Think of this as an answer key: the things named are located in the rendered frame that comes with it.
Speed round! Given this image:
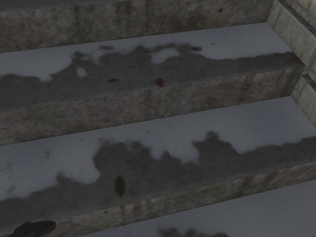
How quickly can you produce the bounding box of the robot left hand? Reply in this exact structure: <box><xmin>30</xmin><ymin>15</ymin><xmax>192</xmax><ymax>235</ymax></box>
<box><xmin>9</xmin><ymin>220</ymin><xmax>56</xmax><ymax>237</ymax></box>

